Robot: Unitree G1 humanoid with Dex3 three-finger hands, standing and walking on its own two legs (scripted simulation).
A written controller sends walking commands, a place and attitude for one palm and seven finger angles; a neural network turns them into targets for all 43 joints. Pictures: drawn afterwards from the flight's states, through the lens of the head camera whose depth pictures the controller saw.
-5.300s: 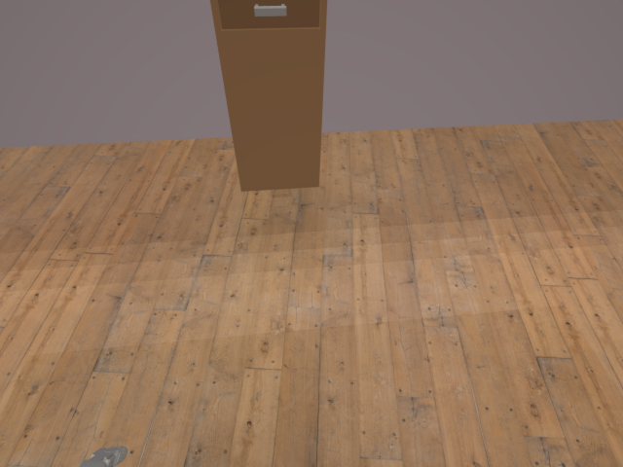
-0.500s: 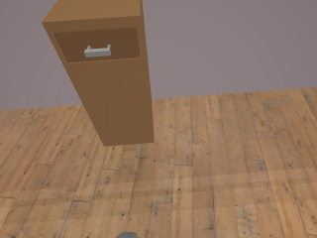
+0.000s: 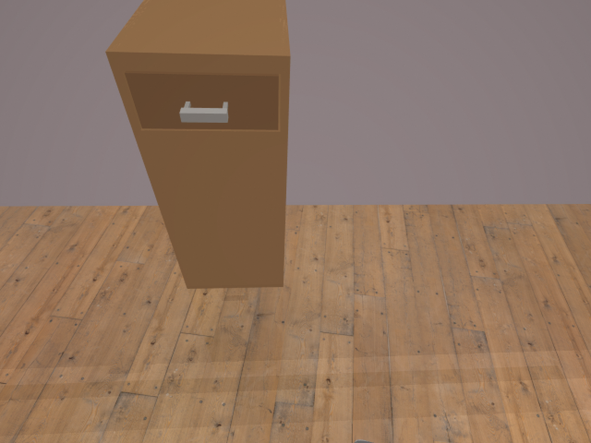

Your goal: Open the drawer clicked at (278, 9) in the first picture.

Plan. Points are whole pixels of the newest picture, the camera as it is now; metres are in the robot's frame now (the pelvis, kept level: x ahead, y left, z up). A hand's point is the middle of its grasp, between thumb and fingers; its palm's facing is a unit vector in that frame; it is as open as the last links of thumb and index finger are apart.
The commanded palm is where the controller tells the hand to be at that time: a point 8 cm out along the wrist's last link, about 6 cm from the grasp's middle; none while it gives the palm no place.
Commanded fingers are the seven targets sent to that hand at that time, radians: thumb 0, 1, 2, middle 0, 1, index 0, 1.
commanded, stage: take the last steps up to it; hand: left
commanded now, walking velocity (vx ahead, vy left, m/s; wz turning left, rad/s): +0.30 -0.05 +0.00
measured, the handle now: (205, 110) +0.78 +0.24 +0.03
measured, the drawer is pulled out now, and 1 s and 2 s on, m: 0.00 0.00 0.00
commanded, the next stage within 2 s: come to a stop and stand still in 0.70 s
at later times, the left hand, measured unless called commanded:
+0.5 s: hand out of the picture +0.10 +0.11 -0.17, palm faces +0.10 -0.98 -0.17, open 7.3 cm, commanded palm none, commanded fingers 0.00 0.90 0.90 -0.20 -0.30 -0.20 -0.30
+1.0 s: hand (191, 347) +0.32 +0.20 -0.18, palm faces +0.07 -0.98 -0.20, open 7.3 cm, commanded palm none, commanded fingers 0.00 0.90 0.90 -0.20 -0.30 -0.20 -0.30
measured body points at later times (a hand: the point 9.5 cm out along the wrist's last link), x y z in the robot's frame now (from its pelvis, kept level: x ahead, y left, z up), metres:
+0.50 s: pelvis +0.14 -0.05 +0.00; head +0.15 -0.05 +0.45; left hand +0.10 +0.17 -0.16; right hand +0.21 -0.28 -0.15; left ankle +0.23 +0.09 -0.70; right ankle +0.10 -0.15 -0.75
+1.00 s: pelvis +0.27 +0.01 +0.00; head +0.29 +0.04 +0.45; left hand +0.31 +0.26 -0.17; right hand +0.30 -0.21 -0.14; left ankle +0.28 +0.08 -0.75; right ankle +0.28 -0.14 -0.68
